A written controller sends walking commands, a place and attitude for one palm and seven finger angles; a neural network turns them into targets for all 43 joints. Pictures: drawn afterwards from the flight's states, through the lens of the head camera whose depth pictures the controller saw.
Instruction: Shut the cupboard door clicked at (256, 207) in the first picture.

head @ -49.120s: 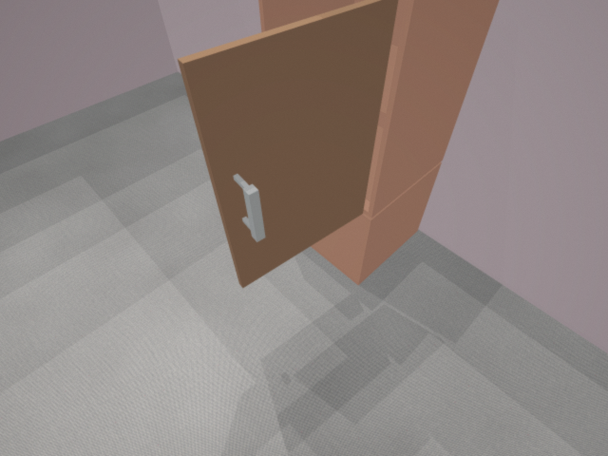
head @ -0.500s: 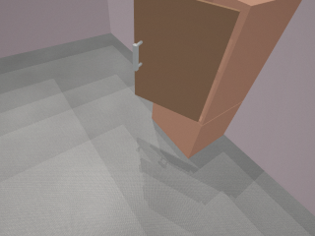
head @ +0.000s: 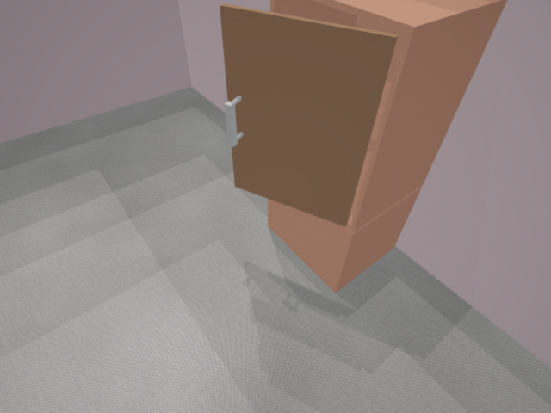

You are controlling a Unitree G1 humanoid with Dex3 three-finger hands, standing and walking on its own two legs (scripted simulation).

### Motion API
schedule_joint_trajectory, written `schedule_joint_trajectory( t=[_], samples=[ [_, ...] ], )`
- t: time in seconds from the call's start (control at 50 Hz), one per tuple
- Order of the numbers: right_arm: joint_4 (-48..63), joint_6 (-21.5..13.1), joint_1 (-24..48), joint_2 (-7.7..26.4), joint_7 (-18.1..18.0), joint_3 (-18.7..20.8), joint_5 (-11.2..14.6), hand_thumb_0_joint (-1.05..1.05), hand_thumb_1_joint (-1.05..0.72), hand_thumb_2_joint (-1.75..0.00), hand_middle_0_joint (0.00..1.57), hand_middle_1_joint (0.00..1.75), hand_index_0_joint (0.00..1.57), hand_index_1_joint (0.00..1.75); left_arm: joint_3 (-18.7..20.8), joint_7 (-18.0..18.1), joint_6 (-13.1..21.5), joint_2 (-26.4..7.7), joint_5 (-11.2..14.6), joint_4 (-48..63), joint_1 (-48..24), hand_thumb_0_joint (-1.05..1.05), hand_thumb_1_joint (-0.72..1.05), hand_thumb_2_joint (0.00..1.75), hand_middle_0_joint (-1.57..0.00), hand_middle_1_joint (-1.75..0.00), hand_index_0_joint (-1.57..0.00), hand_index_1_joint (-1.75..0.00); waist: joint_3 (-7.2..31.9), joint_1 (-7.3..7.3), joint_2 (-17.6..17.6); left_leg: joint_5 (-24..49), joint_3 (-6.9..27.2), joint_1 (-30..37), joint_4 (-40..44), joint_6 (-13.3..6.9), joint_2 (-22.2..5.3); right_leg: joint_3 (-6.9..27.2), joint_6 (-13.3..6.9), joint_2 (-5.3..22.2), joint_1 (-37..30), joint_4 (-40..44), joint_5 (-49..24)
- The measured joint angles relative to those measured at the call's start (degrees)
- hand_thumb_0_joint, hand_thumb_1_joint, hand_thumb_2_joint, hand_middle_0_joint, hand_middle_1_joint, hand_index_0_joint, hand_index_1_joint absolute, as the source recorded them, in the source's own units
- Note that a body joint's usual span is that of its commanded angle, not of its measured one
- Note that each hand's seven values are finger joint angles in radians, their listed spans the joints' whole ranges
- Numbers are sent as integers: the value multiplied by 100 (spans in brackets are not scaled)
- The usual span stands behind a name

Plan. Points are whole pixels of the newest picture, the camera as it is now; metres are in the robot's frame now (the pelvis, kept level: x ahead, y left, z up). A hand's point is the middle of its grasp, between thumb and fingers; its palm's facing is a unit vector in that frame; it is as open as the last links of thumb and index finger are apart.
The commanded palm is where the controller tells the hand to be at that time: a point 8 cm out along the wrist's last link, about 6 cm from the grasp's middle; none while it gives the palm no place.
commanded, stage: let the arm hang, fingers relaxed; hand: left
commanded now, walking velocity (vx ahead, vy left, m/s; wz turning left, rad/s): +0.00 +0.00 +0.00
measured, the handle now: (235, 121) +0.89 +0.16 -0.05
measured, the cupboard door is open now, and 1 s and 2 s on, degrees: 26 26 26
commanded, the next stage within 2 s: look to check the result in 0.16 s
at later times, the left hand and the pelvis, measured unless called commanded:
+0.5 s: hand out of the picture -0.03 +0.17 -0.18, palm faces +0.04 -0.98 -0.19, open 7.3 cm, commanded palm none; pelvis +0.01 -0.01 +0.00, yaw +0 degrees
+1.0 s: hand out of the picture +0.02 +0.17 -0.18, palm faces +0.08 -0.97 -0.21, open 7.3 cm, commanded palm none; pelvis +0.02 -0.01 +0.00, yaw +3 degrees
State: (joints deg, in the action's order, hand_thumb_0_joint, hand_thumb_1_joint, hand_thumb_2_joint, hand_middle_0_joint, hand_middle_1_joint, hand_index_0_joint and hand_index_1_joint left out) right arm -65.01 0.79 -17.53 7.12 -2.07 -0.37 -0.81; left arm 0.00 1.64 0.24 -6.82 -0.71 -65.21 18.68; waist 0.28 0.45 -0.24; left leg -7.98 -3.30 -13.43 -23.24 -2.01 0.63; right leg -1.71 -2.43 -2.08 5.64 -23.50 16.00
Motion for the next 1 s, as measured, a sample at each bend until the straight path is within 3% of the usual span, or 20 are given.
schedule_joint_trajectory(
  t=[0.48,0.86,1.0],
  samples=[
    [-59,-16,37,109,-24,6,17,0,-90,-89,20,30,20,30,59,31,11,-162,13,-130,136,0,91,90,-20,-30,-20,-30,-188,-24,16,-94,24,118,36,43,-16,-8,-36,-25,-181,167,32],
    [-9,-17,369,324,-4,9,10,0,-90,-89,20,30,20,30,32,1,43,-280,9,-49,-219,0,91,90,-20,-30,-20,-30,-193,-20,-9,-127,30,218,95,101,-58,1,-77,-72,-320,320,11],
    [157,111,259,269,30,71,-2,0,-90,-89,20,30,20,30,157,39,-60,-254,-4,212,-321,0,91,90,-20,-30,-20,-30,-264,46,17,-355,262,-155,-493,103,15,-265,-97,-24,-91,-174,315]
  ],
)
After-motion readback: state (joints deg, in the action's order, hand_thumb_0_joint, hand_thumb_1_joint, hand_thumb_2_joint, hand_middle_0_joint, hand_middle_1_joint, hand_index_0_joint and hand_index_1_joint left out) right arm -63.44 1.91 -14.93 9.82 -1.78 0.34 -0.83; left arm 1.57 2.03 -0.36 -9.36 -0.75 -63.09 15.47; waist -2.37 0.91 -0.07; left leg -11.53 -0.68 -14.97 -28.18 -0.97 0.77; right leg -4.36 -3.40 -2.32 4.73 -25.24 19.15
